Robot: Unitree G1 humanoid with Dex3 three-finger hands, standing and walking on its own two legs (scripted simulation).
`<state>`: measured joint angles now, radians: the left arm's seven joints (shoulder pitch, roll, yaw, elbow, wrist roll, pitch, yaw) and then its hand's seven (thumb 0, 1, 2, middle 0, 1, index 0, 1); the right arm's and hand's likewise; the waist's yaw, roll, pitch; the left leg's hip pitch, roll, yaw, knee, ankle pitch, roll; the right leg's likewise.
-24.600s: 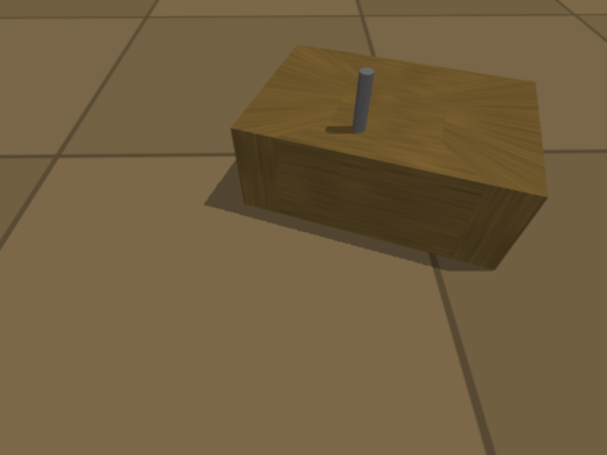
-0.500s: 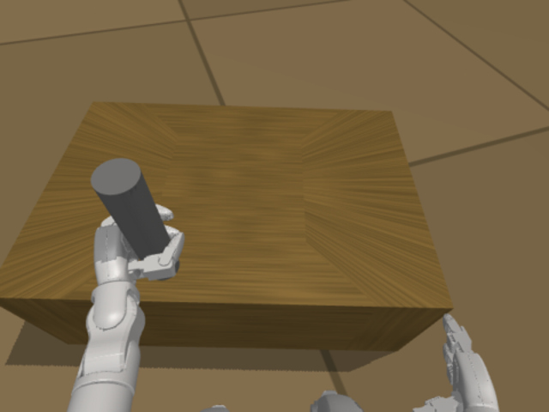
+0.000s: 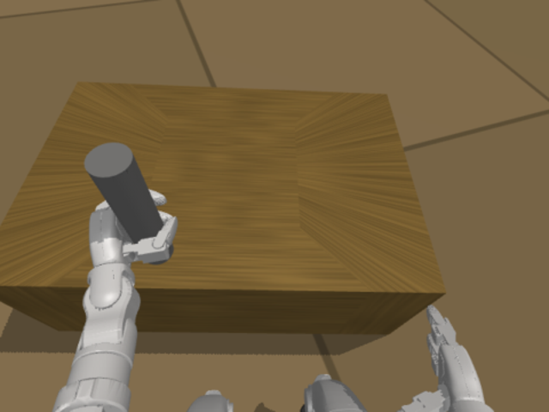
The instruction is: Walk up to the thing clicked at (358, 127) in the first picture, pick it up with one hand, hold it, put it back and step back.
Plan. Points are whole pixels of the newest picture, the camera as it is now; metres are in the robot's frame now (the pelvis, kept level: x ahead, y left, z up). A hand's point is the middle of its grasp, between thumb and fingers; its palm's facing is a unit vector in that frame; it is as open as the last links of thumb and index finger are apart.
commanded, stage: crouch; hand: left
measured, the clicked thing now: (138, 214) +0.37 +0.18 +0.07
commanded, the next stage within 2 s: lower in 1.24 s
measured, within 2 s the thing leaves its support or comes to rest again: neither
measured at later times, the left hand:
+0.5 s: hand (165, 212) +0.46 +0.19 -0.06, palm faces +0.19 -0.98 -0.01, open 6.6 cm
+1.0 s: hand (170, 207) +0.50 +0.19 -0.10, palm faces +0.20 -0.98 -0.01, open 6.6 cm
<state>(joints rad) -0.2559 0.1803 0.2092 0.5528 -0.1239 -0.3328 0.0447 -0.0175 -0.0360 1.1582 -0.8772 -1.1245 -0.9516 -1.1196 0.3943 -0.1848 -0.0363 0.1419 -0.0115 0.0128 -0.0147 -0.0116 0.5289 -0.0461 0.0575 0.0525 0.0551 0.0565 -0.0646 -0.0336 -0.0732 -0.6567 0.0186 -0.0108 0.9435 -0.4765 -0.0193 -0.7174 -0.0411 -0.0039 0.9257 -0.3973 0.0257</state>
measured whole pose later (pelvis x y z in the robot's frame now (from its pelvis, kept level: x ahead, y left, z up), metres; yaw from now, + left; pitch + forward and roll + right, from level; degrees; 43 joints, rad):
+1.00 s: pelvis -0.03 +0.00 -0.09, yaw -1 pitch +28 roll -4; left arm -0.82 0.54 0.47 1.24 0.00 -0.59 0.02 -0.01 -0.04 1.17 -0.89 -1.12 -0.96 -1.11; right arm 0.39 -0.27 -0.03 -0.20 -0.08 0.00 0.07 -0.01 0.51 -0.05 0.06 0.05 0.06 0.06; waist -0.33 -0.04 -0.14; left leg -1.31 0.03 -0.07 1.42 -0.60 -0.02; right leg -1.33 -0.02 -0.04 1.32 -0.48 0.02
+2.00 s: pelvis -0.04 +0.01 -0.14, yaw -3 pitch +34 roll -6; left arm -0.92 0.70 0.50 1.29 0.09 -0.58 0.04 -0.01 -0.04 1.17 -0.88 -1.12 -0.96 -1.11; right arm 0.37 -0.29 -0.04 -0.30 -0.09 -0.01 0.09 -0.01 0.50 -0.05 0.06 0.05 0.06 0.06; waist -0.44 -0.04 -0.16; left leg -1.58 0.04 -0.10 1.61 -0.64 -0.02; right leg -1.58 -0.01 -0.06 1.48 -0.50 0.03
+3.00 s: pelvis -0.05 +0.01 -0.17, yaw -4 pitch +36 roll -7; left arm -0.96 0.73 0.50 1.26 0.10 -0.56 0.07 0.00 -0.32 0.50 -0.77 -0.73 -0.81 -0.71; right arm 0.42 -0.32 -0.06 -0.42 -0.08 -0.02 0.11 -0.01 0.51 -0.04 0.07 0.05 0.06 0.06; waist -0.47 -0.05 -0.15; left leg -1.68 0.03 -0.11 1.70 -0.66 -0.02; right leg -1.68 -0.01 -0.06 1.56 -0.51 0.04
